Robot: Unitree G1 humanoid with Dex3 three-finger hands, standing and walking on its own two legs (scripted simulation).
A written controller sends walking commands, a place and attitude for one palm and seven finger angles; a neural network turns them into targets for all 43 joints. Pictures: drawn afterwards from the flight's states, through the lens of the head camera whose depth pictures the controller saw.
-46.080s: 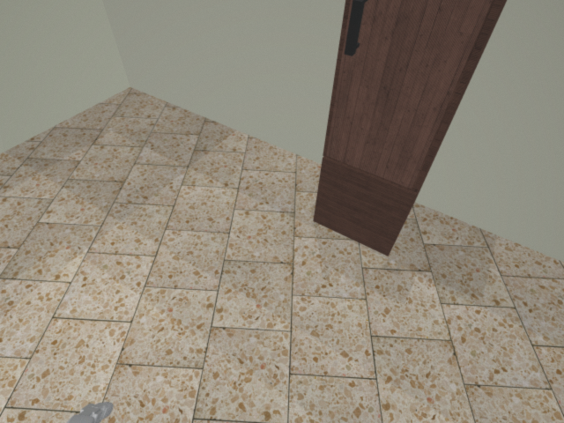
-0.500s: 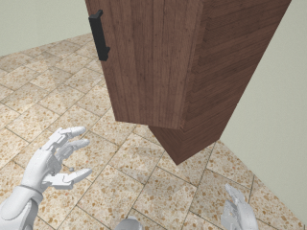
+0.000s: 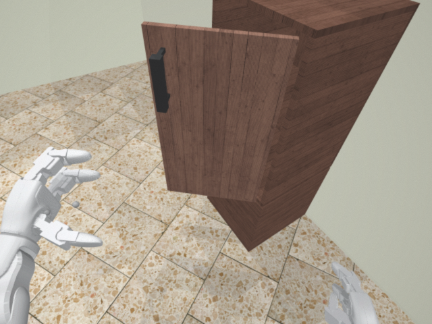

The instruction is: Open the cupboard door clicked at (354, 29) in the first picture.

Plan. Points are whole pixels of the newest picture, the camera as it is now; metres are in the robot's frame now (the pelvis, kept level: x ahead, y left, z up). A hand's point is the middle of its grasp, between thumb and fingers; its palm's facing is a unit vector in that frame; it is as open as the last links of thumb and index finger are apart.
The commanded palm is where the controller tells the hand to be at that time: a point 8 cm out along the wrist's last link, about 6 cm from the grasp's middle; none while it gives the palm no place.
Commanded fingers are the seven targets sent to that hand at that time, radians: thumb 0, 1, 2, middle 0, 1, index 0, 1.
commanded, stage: raise the hand with hooked fingers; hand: left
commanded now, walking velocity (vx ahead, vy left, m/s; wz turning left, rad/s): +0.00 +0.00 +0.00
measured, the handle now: (162, 80) +0.59 +0.18 +0.15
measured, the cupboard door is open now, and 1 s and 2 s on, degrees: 49 49 49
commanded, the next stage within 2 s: move the hooked fingers beside the handle in 0.86 s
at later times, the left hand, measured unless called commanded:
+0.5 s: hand (36, 175) +0.27 +0.30 +0.17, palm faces +0.02 -1.00 -0.07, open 14.0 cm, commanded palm +0.23 +0.33 +0.18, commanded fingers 0.00 -0.50 0.30 -0.30 -1.20 -0.30 -1.20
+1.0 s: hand (78, 176) +0.28 +0.24 +0.17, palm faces +0.00 -1.00 -0.06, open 14.0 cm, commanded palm +0.26 +0.29 +0.17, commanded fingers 0.00 -0.50 0.30 -0.30 -1.20 -0.30 -1.20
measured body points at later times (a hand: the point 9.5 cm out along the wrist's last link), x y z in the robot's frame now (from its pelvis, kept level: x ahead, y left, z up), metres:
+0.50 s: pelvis -0.02 +0.00 +0.01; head -0.03 +0.00 +0.46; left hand +0.27 +0.35 +0.18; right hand +0.16 -0.22 -0.06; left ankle +0.05 +0.07 -0.72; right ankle -0.03 -0.11 -0.72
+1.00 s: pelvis +0.00 -0.04 +0.01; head -0.02 -0.05 +0.46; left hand +0.27 +0.29 +0.18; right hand +0.18 -0.27 -0.06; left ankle +0.05 +0.07 -0.72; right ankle -0.03 -0.11 -0.72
